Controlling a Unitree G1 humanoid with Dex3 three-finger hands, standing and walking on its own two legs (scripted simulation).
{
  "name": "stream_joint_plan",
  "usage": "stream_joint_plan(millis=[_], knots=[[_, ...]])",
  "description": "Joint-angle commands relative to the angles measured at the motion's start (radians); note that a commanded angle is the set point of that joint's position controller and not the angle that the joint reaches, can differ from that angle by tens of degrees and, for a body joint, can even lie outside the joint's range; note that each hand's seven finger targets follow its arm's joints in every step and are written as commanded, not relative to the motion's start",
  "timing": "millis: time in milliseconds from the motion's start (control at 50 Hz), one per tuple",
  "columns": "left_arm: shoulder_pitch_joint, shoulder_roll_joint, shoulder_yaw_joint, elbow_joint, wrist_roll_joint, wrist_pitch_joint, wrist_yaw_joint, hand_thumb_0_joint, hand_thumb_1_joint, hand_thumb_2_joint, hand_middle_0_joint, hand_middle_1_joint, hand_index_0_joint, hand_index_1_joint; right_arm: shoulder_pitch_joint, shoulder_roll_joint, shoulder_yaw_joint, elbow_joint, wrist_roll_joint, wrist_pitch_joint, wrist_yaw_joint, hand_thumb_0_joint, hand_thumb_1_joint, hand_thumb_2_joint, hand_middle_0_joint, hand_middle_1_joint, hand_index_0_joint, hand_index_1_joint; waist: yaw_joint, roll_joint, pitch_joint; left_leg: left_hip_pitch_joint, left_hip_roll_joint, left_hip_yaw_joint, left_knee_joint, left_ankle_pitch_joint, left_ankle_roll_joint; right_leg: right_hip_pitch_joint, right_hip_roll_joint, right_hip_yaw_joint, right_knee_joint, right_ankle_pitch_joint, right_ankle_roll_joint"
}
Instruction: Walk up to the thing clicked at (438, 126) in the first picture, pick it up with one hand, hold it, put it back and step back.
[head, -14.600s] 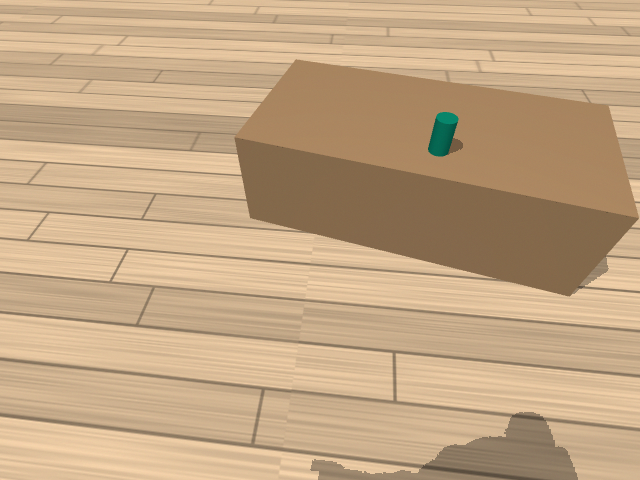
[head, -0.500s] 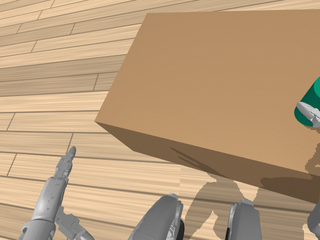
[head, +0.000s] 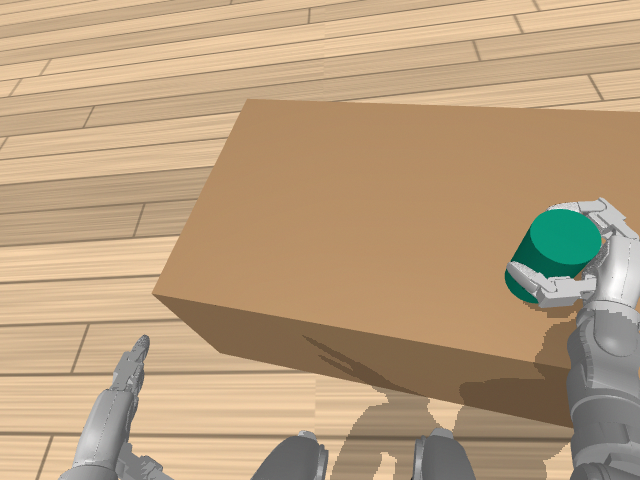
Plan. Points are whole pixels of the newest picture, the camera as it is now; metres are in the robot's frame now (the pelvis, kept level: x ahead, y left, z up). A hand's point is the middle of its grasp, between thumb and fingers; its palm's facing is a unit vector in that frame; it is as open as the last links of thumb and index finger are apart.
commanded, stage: lift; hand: right
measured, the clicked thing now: (546, 260) +0.42 -0.21 +0.00
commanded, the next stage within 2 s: hold in 0.90 s
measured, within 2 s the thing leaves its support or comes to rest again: neither
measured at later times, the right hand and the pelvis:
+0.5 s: hand (549, 257) +0.37 -0.18 +0.07, palm faces +0.27 +0.96 -0.01, open 10.0 cm; pelvis +0.01 +0.01 +0.03, yaw -1 degrees
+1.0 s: hand (545, 251) +0.37 -0.17 +0.09, palm faces +0.26 +0.96 -0.01, open 10.0 cm; pelvis +0.02 +0.02 +0.05, yaw -1 degrees
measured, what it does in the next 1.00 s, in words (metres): stands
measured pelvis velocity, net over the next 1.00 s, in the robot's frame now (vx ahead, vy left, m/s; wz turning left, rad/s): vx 0.02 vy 0.02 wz -0.02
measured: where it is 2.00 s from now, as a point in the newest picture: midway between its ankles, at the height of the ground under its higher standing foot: outside the picture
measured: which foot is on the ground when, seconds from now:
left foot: down 0.00-1.00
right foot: down 0.00-1.00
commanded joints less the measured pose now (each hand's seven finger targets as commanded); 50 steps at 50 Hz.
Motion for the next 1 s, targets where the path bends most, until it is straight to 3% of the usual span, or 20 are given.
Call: stream_joint_plan(millis=[0,20,100,180,340,380,400,460,480,540,560,620,660,680,700,720,780,820,880,980], knots=[[0.0,0.147,0.099,-0.161,-0.009,-0.052,0.033,0.0,-0.552,0.052,-0.043,-0.049,-0.041,-0.051,-0.275,-0.112,0.024,-0.272,0.026,-0.071,-0.014,0.0,-0.183,-1.255,1.237,1.38,1.278,1.38,-0.021,-0.138,-0.324,0.071,-0.024,0.031,-0.197,0.204,0.039,0.492,0.03,0.008,-0.244,0.124,0.009],[0.01,0.164,0.133,-0.147,-0.011,-0.053,0.038,0.0,-0.549,0.05,-0.043,-0.049,-0.041,-0.051,-0.309,-0.11,0.028,-0.339,0.031,-0.077,-0.019,0.0,-0.193,-1.26,1.245,1.387,1.285,1.387,-0.014,-0.132,-0.349,0.082,-0.024,0.029,-0.198,0.213,0.039,0.505,0.03,0.011,-0.25,0.13,0.008],[0.023,0.168,0.139,-0.098,-0.014,-0.054,0.051,0.0,-0.549,0.05,-0.041,-0.048,-0.039,-0.05,-0.288,-0.12,0.036,-0.363,0.026,-0.076,-0.035,0.0,-0.179,-1.279,1.258,1.41,1.301,1.41,-0.019,-0.125,-0.312,0.111,-0.016,0.018,-0.232,0.213,0.036,0.533,0.036,-0.002,-0.275,0.125,0.007],[-0.007,0.119,0.086,-0.092,-0.018,-0.059,0.055,0.0,-0.542,0.044,-0.039,-0.049,-0.04,-0.049,-0.266,-0.071,0.075,-0.413,0.03,-0.078,-0.041,0.0,-0.149,-1.278,1.251,1.41,1.296,1.41,-0.045,-0.116,-0.275,0.139,-0.007,0.006,-0.257,0.195,0.037,0.54,0.04,-0.01,-0.3,0.108,0.009],[-0.015,0.135,0.096,-0.054,-0.024,-0.051,0.064,0.0,-0.536,0.039,-0.038,-0.05,-0.04,-0.048,-0.16,-0.044,0.087,-0.427,0.041,-0.042,-0.051,0.0,-0.176,-1.289,1.271,1.426,1.314,1.426,-0.07,-0.077,-0.242,0.194,-0.002,0.006,-0.296,0.218,0.032,0.568,0.043,-0.019,-0.338,0.134,0.008],[-0.051,0.16,0.126,-0.072,-0.029,-0.054,0.069,0.0,-0.539,0.042,-0.038,-0.049,-0.039,-0.047,-0.151,-0.046,0.08,-0.459,0.049,-0.042,-0.057,0.0,-0.142,-1.282,1.256,1.418,1.302,1.418,-0.075,-0.047,-0.266,0.224,0.002,-0.003,-0.309,0.227,0.028,0.581,0.041,-0.019,-0.342,0.139,0.005],[-0.025,0.133,0.105,-0.047,-0.028,-0.049,0.071,0.0,-0.541,0.043,-0.038,-0.048,-0.039,-0.047,-0.184,-0.057,0.076,-0.505,0.05,-0.045,-0.061,0.0,-0.146,-1.295,1.266,1.431,1.313,1.431,-0.075,-0.053,-0.26,0.23,0.004,-0.008,-0.315,0.237,0.026,0.581,0.042,-0.022,-0.341,0.147,0.003],[-0.039,0.112,0.08,-0.05,-0.032,-0.055,0.07,0.0,-0.544,0.045,-0.037,-0.048,-0.037,-0.049,-0.103,0.032,0.132,-0.451,0.057,-0.032,-0.059,0.0,-0.131,-1.278,1.246,1.412,1.293,1.412,-0.068,-0.004,-0.233,0.254,0.009,-0.021,-0.33,0.262,0.02,0.574,0.043,-0.027,-0.338,0.167,-0.001],[-0.039,0.114,0.082,-0.052,-0.031,-0.053,0.071,0.0,-0.542,0.045,-0.037,-0.048,-0.037,-0.048,-0.159,-0.039,0.092,-0.543,0.056,-0.042,-0.065,0.0,-0.13,-1.269,1.239,1.403,1.286,1.403,-0.079,-0.036,-0.273,0.272,0.013,-0.027,-0.33,0.278,0.02,0.586,0.045,-0.03,-0.337,0.182,-0.001],[-0.024,0.084,0.047,-0.047,-0.031,-0.047,0.07,0.0,-0.541,0.043,-0.036,-0.047,-0.036,-0.047,-0.119,-0.016,0.119,-0.534,0.048,-0.033,-0.064,0.0,-0.132,-1.294,1.263,1.432,1.312,1.432,-0.085,-0.03,-0.269,0.303,0.016,-0.031,-0.335,0.339,0.016,0.602,0.05,-0.038,-0.337,0.234,-0.003],[-0.031,0.105,0.069,-0.041,-0.032,-0.045,0.072,0.0,-0.539,0.041,-0.037,-0.048,-0.038,-0.047,-0.081,0.018,0.131,-0.475,0.049,-0.022,-0.062,0.0,-0.142,-1.289,1.26,1.426,1.307,1.426,-0.075,-0.012,-0.251,0.291,0.011,-0.021,-0.333,0.34,0.016,0.604,0.047,-0.035,-0.345,0.236,-0.003],[0.003,0.127,0.095,-0.001,-0.03,-0.037,0.076,0.0,-0.541,0.042,-0.037,-0.047,-0.037,-0.047,-0.105,-0.039,0.093,-0.556,0.048,-0.025,-0.072,0.0,-0.138,-1.299,1.264,1.435,1.313,1.435,-0.084,-0.051,-0.268,0.303,0.017,-0.031,-0.34,0.364,0.015,0.638,0.048,-0.041,-0.348,0.26,-0.003],[-0.024,0.114,0.08,-0.013,-0.031,-0.042,0.072,0.0,-0.543,0.044,-0.037,-0.049,-0.037,-0.049,-0.067,0.025,0.135,-0.534,0.054,-0.015,-0.068,0.0,-0.144,-1.301,1.267,1.437,1.315,1.437,-0.082,-0.039,-0.233,0.293,0.015,-0.024,-0.345,0.346,0.017,0.632,0.048,-0.041,-0.358,0.245,-0.002],[-0.028,0.128,0.097,-0.022,-0.032,-0.043,0.075,0.0,-0.543,0.043,-0.038,-0.048,-0.037,-0.048,-0.098,-0.005,0.113,-0.576,0.055,-0.02,-0.072,0.0,-0.149,-1.311,1.274,1.446,1.323,1.446,-0.083,-0.052,-0.261,0.298,0.012,-0.015,-0.338,0.361,0.018,0.66,0.046,-0.036,-0.364,0.271,0.0],[-0.014,0.113,0.081,-0.02,-0.032,-0.04,0.073,0.0,-0.546,0.046,-0.038,-0.046,-0.036,-0.049,-0.099,-0.038,0.093,-0.602,0.05,-0.021,-0.076,0.0,-0.151,-1.314,1.276,1.449,1.325,1.449,-0.1,-0.066,-0.288,0.318,0.015,-0.018,-0.342,0.392,0.017,0.684,0.046,-0.039,-0.36,0.307,-0.001],[-0.032,0.089,0.052,-0.034,-0.035,-0.04,0.071,0.0,-0.548,0.047,-0.037,-0.046,-0.034,-0.049,-0.086,0.007,0.138,-0.57,0.05,-0.015,-0.072,0.0,-0.148,-1.293,1.268,1.431,1.315,1.432,-0.089,-0.048,-0.255,0.328,0.015,-0.021,-0.352,0.384,0.016,0.661,0.049,-0.041,-0.363,0.29,-0.002],[-0.039,0.108,0.075,-0.008,-0.035,-0.037,0.076,0.0,-0.542,0.045,-0.04,-0.049,-0.039,-0.05,-0.07,0.011,0.129,-0.559,0.057,-0.011,-0.078,0.0,-0.144,-1.301,1.262,1.433,1.312,1.433,-0.091,-0.022,-0.218,0.33,0.018,-0.023,-0.363,0.361,0.014,0.641,0.047,-0.041,-0.375,0.255,-0.003],[-0.047,0.077,0.039,-0.003,-0.036,-0.039,0.073,0.0,-0.547,0.047,-0.039,-0.048,-0.037,-0.05,-0.047,0.032,0.146,-0.541,0.058,-0.006,-0.071,0.0,-0.126,-1.31,1.264,1.443,1.316,1.443,-0.098,-0.027,-0.197,0.329,0.019,-0.025,-0.367,0.357,0.014,0.628,0.049,-0.044,-0.378,0.254,-0.002],[-0.041,0.116,0.078,-0.036,-0.038,-0.038,0.078,0.0,-0.55,0.049,-0.041,-0.05,-0.039,-0.052,-0.041,-0.005,0.13,-0.6,0.056,0.0,-0.07,0.0,-0.131,-1.303,1.25,1.429,1.302,1.429,-0.097,-0.024,-0.253,0.369,0.025,-0.033,-0.377,0.394,0.008,0.671,0.05,-0.047,-0.379,0.283,-0.005],[-0.041,0.106,0.077,0.015,-0.04,-0.033,0.078,0.0,-0.546,0.049,-0.042,-0.053,-0.04,-0.054,-0.031,0.022,0.138,-0.62,0.067,0.009,-0.075,0.0,-0.147,-1.307,1.258,1.433,1.309,1.433,-0.1,-0.026,-0.215,0.364,0.023,-0.025,-0.384,0.397,0.01,0.665,0.052,-0.046,-0.397,0.287,-0.005]])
